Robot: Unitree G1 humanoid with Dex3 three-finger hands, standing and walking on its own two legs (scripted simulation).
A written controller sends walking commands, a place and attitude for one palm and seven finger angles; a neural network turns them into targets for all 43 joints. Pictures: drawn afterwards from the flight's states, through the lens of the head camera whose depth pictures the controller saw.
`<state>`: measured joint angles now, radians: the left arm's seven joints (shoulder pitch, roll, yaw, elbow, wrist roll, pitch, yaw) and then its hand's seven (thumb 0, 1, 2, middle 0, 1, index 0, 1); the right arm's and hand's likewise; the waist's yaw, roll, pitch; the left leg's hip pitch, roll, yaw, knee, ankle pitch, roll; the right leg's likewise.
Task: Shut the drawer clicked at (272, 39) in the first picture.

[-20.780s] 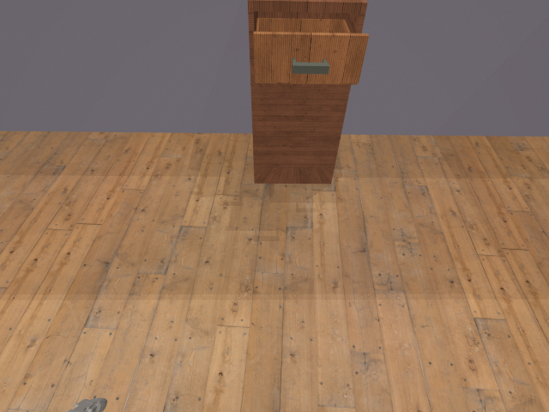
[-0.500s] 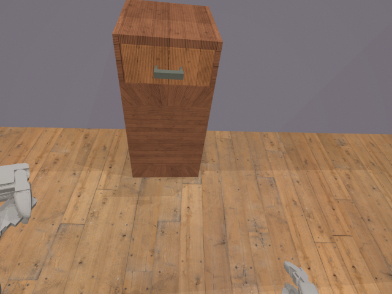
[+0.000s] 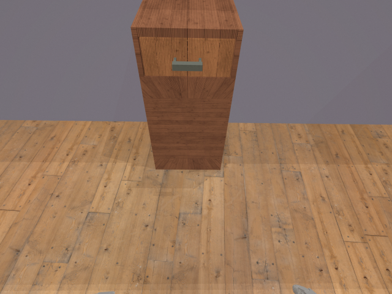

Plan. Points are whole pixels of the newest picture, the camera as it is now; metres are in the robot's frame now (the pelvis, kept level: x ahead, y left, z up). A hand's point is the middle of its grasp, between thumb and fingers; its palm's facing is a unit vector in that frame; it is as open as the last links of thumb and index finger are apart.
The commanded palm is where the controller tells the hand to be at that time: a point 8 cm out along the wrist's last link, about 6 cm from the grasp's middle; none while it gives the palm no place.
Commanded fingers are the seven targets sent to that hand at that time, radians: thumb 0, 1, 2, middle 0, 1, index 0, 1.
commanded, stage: let the arm hang, fingers relaxed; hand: left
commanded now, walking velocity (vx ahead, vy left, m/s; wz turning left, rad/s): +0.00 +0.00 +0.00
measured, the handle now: (187, 63) +0.92 +0.06 +0.00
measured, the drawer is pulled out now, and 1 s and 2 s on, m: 0.00 0.00 0.00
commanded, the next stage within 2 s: look to check the result in 0.86 s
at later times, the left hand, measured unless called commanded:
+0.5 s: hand out of the picture -0.05 +0.18 -0.15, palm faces +0.03 -0.98 -0.20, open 6.8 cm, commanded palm none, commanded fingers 0.00 0.90 0.90 -0.20 -0.30 -0.20 -0.30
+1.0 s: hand out of the picture -0.02 +0.15 -0.16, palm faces +0.04 -0.98 -0.18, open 7.4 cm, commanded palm none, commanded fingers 0.00 0.90 0.90 -0.20 -0.30 -0.20 -0.30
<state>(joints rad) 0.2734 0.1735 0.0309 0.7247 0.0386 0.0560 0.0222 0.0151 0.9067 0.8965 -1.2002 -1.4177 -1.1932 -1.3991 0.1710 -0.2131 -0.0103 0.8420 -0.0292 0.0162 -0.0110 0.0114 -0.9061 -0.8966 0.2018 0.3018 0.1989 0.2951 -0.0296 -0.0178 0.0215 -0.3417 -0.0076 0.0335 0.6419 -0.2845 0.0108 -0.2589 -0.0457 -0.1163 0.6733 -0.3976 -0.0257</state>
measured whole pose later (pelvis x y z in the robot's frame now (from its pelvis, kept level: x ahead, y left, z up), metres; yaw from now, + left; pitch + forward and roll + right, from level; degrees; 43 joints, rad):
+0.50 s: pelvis -0.01 +0.01 +0.02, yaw +0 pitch -2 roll +0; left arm 0.31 0.14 0.01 1.18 0.01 0.01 0.03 0.01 0.91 0.90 -0.31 -0.43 -0.30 -0.42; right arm 0.30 -0.11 0.00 1.15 -0.01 0.03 -0.03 0.01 -0.91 -0.90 0.20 0.30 0.20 0.29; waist 0.00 0.02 0.07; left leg -0.22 -0.01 0.04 0.41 -0.15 0.02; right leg -0.14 -0.03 -0.12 0.44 -0.26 -0.01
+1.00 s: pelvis +0.00 +0.00 +0.02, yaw -1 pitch -2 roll +0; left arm 0.30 0.10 0.02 1.16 0.01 0.00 0.04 0.01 0.91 0.90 -0.20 -0.30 -0.20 -0.30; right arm 0.32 -0.09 -0.01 1.16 -0.02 0.01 -0.04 0.00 -0.91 -0.90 0.20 0.30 0.20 0.29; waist -0.01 0.01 0.06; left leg -0.22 0.01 0.04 0.43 -0.17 0.01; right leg -0.14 -0.02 -0.11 0.45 -0.28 -0.03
